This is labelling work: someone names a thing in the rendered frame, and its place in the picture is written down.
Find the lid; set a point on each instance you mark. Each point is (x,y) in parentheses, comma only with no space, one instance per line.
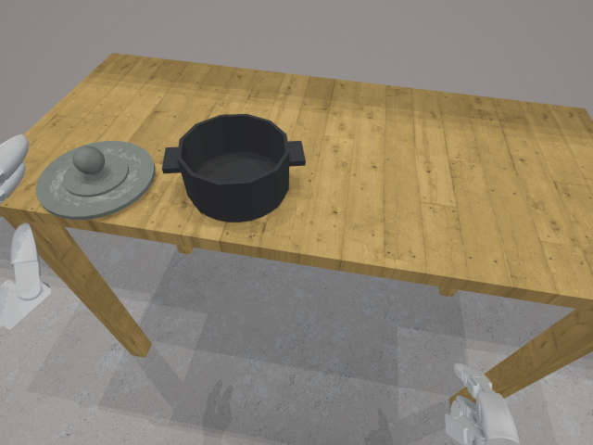
(70,194)

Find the left robot hand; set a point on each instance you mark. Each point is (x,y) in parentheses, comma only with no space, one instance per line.
(18,299)

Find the pot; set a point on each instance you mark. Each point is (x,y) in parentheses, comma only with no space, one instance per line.
(235,167)

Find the table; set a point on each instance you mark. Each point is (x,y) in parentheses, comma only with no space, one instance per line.
(463,192)

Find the knob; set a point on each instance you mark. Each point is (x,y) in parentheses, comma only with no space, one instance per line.
(88,159)

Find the right robot hand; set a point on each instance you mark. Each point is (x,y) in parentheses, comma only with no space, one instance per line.
(490,418)

